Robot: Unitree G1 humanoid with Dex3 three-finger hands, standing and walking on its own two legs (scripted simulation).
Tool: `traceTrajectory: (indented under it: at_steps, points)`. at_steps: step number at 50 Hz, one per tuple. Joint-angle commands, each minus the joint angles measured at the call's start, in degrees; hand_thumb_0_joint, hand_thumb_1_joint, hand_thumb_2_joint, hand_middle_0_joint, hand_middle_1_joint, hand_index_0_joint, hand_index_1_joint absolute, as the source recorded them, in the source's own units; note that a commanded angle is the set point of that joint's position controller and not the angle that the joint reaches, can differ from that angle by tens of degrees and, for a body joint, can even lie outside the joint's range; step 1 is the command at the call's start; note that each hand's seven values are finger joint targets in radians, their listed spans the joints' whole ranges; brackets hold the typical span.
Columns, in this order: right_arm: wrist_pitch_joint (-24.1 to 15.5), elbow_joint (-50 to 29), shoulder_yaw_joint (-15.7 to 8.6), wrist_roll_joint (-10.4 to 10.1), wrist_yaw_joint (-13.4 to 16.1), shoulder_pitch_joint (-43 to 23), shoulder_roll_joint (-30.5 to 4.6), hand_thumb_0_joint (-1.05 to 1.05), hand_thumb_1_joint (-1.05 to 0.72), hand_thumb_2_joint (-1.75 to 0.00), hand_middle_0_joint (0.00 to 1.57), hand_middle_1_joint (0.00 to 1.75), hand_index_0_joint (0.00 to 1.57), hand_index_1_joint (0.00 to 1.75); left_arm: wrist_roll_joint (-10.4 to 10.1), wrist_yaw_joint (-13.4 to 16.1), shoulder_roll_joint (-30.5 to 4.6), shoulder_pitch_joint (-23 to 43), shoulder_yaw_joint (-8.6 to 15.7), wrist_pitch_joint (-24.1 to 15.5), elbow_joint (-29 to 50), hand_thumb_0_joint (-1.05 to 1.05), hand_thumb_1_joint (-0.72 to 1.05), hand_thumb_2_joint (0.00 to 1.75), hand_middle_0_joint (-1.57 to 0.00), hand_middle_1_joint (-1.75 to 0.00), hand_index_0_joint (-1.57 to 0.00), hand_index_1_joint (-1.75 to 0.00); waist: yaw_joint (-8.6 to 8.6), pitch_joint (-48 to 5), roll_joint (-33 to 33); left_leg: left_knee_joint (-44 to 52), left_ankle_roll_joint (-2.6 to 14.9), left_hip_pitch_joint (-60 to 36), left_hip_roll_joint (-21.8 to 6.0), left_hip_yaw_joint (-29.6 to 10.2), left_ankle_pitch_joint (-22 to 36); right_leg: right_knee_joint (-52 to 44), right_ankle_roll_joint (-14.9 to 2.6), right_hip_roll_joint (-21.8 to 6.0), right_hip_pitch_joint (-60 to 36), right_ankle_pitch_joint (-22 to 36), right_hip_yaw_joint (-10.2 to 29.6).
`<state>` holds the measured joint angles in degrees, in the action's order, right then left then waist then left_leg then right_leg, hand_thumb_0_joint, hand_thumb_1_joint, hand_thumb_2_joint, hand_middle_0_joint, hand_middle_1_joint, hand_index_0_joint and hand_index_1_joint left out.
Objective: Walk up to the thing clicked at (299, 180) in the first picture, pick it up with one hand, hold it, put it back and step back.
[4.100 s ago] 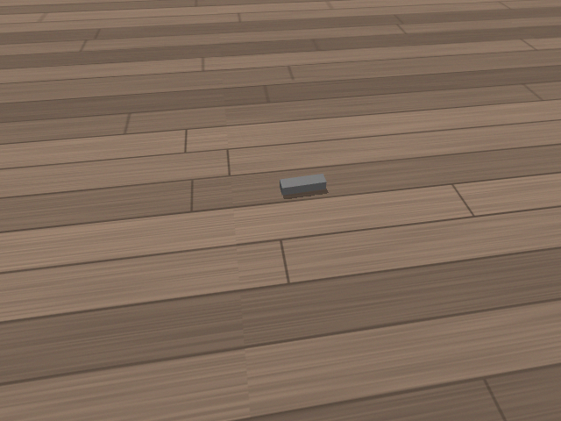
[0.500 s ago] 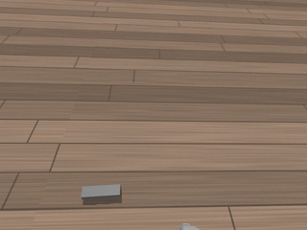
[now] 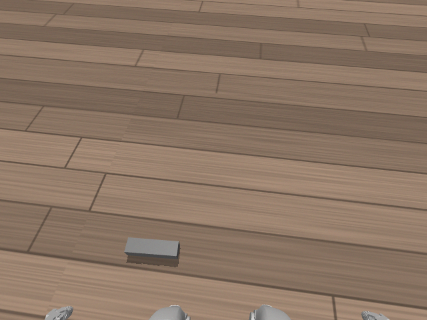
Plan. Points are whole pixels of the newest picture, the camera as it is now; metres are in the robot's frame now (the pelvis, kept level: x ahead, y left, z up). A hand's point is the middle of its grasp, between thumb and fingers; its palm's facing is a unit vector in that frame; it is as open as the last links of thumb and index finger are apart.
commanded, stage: walk up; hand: left
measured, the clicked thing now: (152, 248) +0.45 +0.29 -0.72
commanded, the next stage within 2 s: stand in 1.34 s
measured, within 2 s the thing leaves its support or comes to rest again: neither
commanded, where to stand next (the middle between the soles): +0.10 +0.03 m, yaw -2 degrees
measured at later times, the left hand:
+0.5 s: hand out of the picture +0.09 +0.29 -0.12, palm faces +0.00 -0.93 -0.37, open 7.4 cm
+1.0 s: hand out of the picture +0.11 +0.28 -0.11, palm faces -0.02 -0.93 -0.36, open 7.4 cm
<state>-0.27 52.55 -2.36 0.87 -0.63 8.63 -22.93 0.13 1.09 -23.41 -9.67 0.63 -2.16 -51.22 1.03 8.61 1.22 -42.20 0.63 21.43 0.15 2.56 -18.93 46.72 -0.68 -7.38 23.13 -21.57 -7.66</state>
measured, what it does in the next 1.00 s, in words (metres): stands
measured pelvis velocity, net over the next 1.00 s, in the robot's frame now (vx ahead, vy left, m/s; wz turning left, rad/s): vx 0.03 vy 0.03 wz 0.00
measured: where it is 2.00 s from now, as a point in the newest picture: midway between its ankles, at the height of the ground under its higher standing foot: outside the picture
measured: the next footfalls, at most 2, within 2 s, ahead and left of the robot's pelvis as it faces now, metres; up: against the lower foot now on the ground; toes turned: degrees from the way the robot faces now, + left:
none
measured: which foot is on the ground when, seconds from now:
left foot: down 0.00-1.00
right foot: down 0.00-1.00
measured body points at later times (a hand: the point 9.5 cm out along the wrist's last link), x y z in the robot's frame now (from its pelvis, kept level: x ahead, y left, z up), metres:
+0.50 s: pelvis +0.02 +0.02 +0.03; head +0.02 +0.03 +0.48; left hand +0.09 +0.34 -0.09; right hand +0.12 -0.27 -0.10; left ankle +0.04 +0.13 -0.71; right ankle +0.03 -0.11 -0.71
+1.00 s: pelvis +0.03 +0.03 +0.04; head +0.04 +0.03 +0.49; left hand +0.11 +0.33 -0.09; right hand +0.12 -0.28 -0.09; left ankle +0.04 +0.13 -0.71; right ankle +0.03 -0.11 -0.71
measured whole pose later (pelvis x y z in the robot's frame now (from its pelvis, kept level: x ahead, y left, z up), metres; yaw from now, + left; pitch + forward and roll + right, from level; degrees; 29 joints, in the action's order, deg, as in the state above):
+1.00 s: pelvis +0.03 +0.03 +0.04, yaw +0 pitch -2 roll +0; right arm 0.3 66.5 -0.9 0.5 -1.0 4.3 -20.5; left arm 1.1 0.0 -20.4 -4.6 -0.1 -1.8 -66.6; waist 0.3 2.2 -0.4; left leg -18.9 1.5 6.8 0.7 2.3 -10.1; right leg 17.9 2.0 -3.9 6.2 -9.4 -5.7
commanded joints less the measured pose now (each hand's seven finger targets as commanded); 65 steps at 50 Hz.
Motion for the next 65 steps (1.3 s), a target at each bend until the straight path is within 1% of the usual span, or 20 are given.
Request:
traceTrajectory:
  at_steps: [1, 2, 3, 4, 5, 6, 7, 8, 10, 11, 13, 17, 23, 26, 29, 31, 36, 47, 55, 65]
  points:
    - [-0.88, -2.27, -3.97, -0.56, 0.54, 1.58, -15.07, 0.00, -0.90, -0.90, 0.20, 0.30, 0.20, 0.30, -0.28, 0.90, -11.73, 0.43, 3.22, -0.61, 1.23, 0.00, 0.90, 0.90, -0.20, -0.30, -0.20, -0.30, -1.63, -14.64, -7.54, 12.77, 14.02, -7.52, -15.04, -19.87, 12.20, -1.98, -0.22, 4.75, -2.05, -8.40, 4.24]
    - [-0.58, -2.39, -3.28, -0.35, 0.60, -0.37, -14.22, 0.00, -0.90, -0.90, 0.20, 0.30, 0.20, 0.30, -0.23, 0.72, -11.22, -0.54, 3.09, -0.79, 0.21, 0.00, 0.90, 0.90, -0.20, -0.30, -0.20, -0.30, -0.92, -13.16, -7.18, 12.25, 12.92, -5.07, -13.60, -17.40, 11.31, -4.69, -0.22, 4.87, -3.84, -6.63, 4.54]
    - [-0.31, -2.41, -2.75, -0.61, 0.63, -3.39, -13.71, 0.00, -0.90, -0.90, 0.20, 0.30, 0.20, 0.30, -0.10, 0.59, -11.13, -1.70, 3.00, -1.17, -0.96, 0.00, 0.90, 0.90, -0.20, -0.30, -0.20, -0.30, 0.46, -12.04, -6.84, 10.96, 10.45, -1.63, -11.67, -14.45, 9.79, -9.60, -0.74, 4.17, -7.18, -0.35, 5.54]
    - [-0.20, -2.29, -2.02, -0.92, 0.56, -5.67, -12.55, 0.00, -0.90, -0.90, 0.20, 0.30, 0.20, 0.30, 0.15, 0.59, -12.27, -2.20, 3.22, -1.64, -1.79, 0.00, 0.90, 0.90, -0.20, -0.30, -0.20, -0.30, 1.45, -11.02, -5.49, 8.46, 6.87, 1.62, -8.64, -10.38, 9.52, -14.99, -1.44, 1.53, -10.38, 5.09, 8.77]
    - [-0.11, -2.05, -1.29, -1.00, 0.41, -6.20, -11.00, 0.00, -0.90, -0.90, 0.20, 0.30, 0.20, 0.30, 0.61, 0.64, -14.37, -1.44, 3.57, -2.12, -2.05, 0.00, 0.90, 0.90, -0.20, -0.30, -0.20, -0.30, 1.25, -9.86, -1.88, 4.94, 3.62, 2.17, -5.44, -7.77, 8.19, -19.83, -3.61, -3.69, -9.24, 4.52, 15.41]
    - [0.06, -0.88, -1.10, -1.09, 0.30, -4.40, -10.62, 0.00, -0.90, -0.90, 0.20, 0.30, 0.20, 0.30, 0.84, 0.58, -16.23, 0.16, 4.02, -2.25, -2.56, 0.00, 0.90, 0.90, -0.20, -0.30, -0.20, -0.30, -0.16, -8.99, 0.63, 2.60, 2.22, 1.03, -3.70, -6.09, 3.76, -22.43, -6.69, -8.08, -7.22, 1.37, 21.13]
    - [0.16, 0.37, -1.31, -0.91, 0.33, -3.44, -11.19, 0.00, -0.90, -0.90, 0.20, 0.30, 0.20, 0.30, 0.85, 0.51, -16.81, 2.77, 4.04, -2.14, -2.43, 0.00, 0.90, 0.90, -0.20, -0.30, -0.20, -0.30, -1.37, -7.47, 1.22, 3.16, 1.87, -0.81, -3.38, -4.33, 0.17, -23.10, -8.24, -9.84, -4.69, 0.05, 21.29]
    - [0.01, 1.39, -1.23, -0.79, 0.24, -2.98, -11.18, 0.00, -0.90, -0.90, 0.20, 0.30, 0.20, 0.30, 0.72, 0.43, -15.69, 3.77, 3.56, -2.15, -2.55, 0.00, 0.90, 0.90, -0.20, -0.30, -0.20, -0.30, -1.72, -7.71, 0.41, 6.00, 2.17, -3.90, -4.11, -5.03, 1.53, -22.74, -7.40, -8.83, -3.21, 0.95, 19.21]
    - [-0.59, 2.49, -1.54, -0.55, 0.01, -2.91, -12.35, 0.00, -0.90, -0.90, 0.20, 0.30, 0.20, 0.30, 0.48, 0.14, -12.75, 5.35, 2.27, -1.97, -2.92, 0.00, 0.90, 0.90, -0.20, -0.30, -0.20, -0.30, -2.15, -9.21, -0.75, 12.11, 3.99, -8.64, -6.44, -9.73, 5.23, -20.36, -3.08, -3.43, -1.25, 3.52, 12.20]
    - [-0.84, 2.86, -1.28, -0.58, -0.13, -4.53, -12.34, 0.00, -0.90, -0.90, 0.20, 0.30, 0.20, 0.30, 0.26, -0.02, -11.60, 5.27, 1.96, -1.81, -3.81, 0.00, 0.90, 0.90, -0.20, -0.30, -0.20, -0.30, -1.19, -9.02, -1.97, 15.30, 4.71, -6.92, -8.19, -12.46, 4.78, -19.36, -1.56, -0.25, -3.81, 2.94, 8.91]
    - [-0.96, 3.32, -0.65, -0.66, -0.29, -6.21, -12.28, 0.00, -0.90, -0.90, 0.20, 0.30, 0.20, 0.30, 0.11, -0.21, -11.33, 4.06, 1.76, -1.75, -5.25, 0.00, 0.90, 0.90, -0.20, -0.30, -0.20, -0.30, 0.07, -10.14, -1.89, 18.00, 5.00, -5.26, -8.99, -13.33, 4.93, -19.52, -0.71, 1.58, -9.40, 4.10, 7.45]
    - [-0.83, 4.86, -0.27, -0.36, -0.15, -8.76, -12.20, 0.00, -0.90, -0.90, 0.20, 0.30, 0.20, 0.30, -0.19, -0.30, -11.18, 3.69, 1.53, -1.46, -7.50, 0.00, 0.90, 0.90, -0.20, -0.30, -0.20, -0.30, 0.86, -10.45, -4.44, 21.70, 3.60, -6.76, -8.73, -12.25, 5.27, -22.06, -0.56, 0.87, -12.74, 6.90, 6.97]
    - [-0.84, 7.14, -0.37, -0.51, -0.16, -8.72, -10.95, 0.00, -0.90, -0.90, 0.20, 0.30, 0.20, 0.30, -0.10, -0.42, -10.81, 6.22, 1.25, -1.38, -9.58, 0.00, 0.90, 0.90, -0.20, -0.30, -0.20, -0.30, 0.22, -10.29, -3.52, 24.52, 2.05, -9.69, -7.95, -10.41, 9.54, -27.02, -0.21, -0.60, -15.12, 10.14, 7.45]
    - [-0.87, 7.89, -0.35, -0.74, -0.20, -8.47, -10.34, 0.00, -0.90, -0.90, 0.20, 0.30, 0.20, 0.30, 0.04, -0.37, -10.78, 6.53, 1.32, -1.48, -10.63, 0.00, 0.90, 0.90, -0.20, -0.30, -0.20, -0.30, 0.18, -11.91, -1.93, 23.93, 1.76, -12.31, -7.64, -9.15, 15.08, -28.67, -0.02, -1.55, -17.14, 13.81, 7.90]
    - [-0.74, 8.63, -0.61, -0.67, -0.12, -8.59, -10.44, 0.00, -0.90, -0.90, 0.20, 0.30, 0.20, 0.30, 0.13, -0.29, -10.82, 7.01, 1.34, -1.37, -11.20, 0.00, 0.90, 0.90, -0.20, -0.30, -0.20, -0.30, -0.09, -11.49, -1.88, 24.37, 1.30, -13.45, -7.19, -8.29, 15.68, -29.85, 0.21, -2.13, -16.73, 14.73, 8.09]
    - [-0.66, 8.94, -0.67, -0.69, -0.14, -8.47, -10.23, 0.00, -0.90, -0.90, 0.20, 0.30, 0.20, 0.30, 0.27, -0.25, -10.69, 7.33, 1.35, -1.29, -11.50, 0.00, 0.90, 0.90, -0.20, -0.30, -0.20, -0.30, -0.23, -10.87, -1.14, 25.13, 1.33, -13.10, -7.23, -8.41, 14.19, -30.80, 0.38, -1.95, -16.98, 13.52, 7.95]
    - [-0.64, 9.55, -0.81, -0.57, -0.08, -8.53, -9.94, 0.00, -0.90, -0.90, 0.20, 0.30, 0.20, 0.30, 0.42, -0.19, -10.31, 7.62, 1.56, -1.25, -11.92, 0.00, 0.90, 0.90, -0.20, -0.30, -0.20, -0.30, -0.23, -11.79, -1.05, 25.16, 1.19, -14.58, -7.17, -7.73, 16.69, -31.05, 0.48, -2.37, -17.65, 15.66, 7.87]
    - [-0.57, 10.11, -0.95, -0.23, 0.08, -8.14, -10.30, 0.00, -0.90, -0.90, 0.20, 0.30, 0.20, 0.30, 0.75, -0.25, -9.85, 8.45, 1.69, -0.71, -12.19, 0.00, 0.90, 0.90, -0.20, -0.30, -0.20, -0.30, -0.62, -9.96, -1.74, 27.84, 0.89, -13.12, -7.21, -8.24, 11.54, -31.91, 0.59, -1.96, -17.99, 13.27, 7.80]
    - [-0.79, 10.02, -0.90, -0.31, 0.27, -7.53, -9.72, 0.00, -0.90, -0.90, 0.20, 0.30, 0.20, 0.30, 0.75, -0.20, -9.58, 8.24, 1.92, -0.61, -12.01, 0.00, 0.90, 0.90, -0.20, -0.30, -0.20, -0.30, -0.39, -12.07, -1.35, 26.77, 0.95, -14.72, -7.45, -7.71, 18.81, -31.06, 0.82, -2.09, -19.94, 17.73, 7.41]
    - [-0.59, 9.61, -1.28, -0.25, 0.45, -6.95, -9.73, 0.00, -0.90, -0.90, 0.20, 0.30, 0.20, 0.30, 0.80, 0.03, -9.38, 7.88, 1.92, -0.44, -11.62, 0.00, 0.90, 0.90, -0.20, -0.30, -0.20, -0.30, -0.62, -12.29, -0.85, 26.20, 1.05, -16.02, -7.37, -7.16, 21.69, -30.65, 0.88, -2.30, -20.76, 20.67, 6.94]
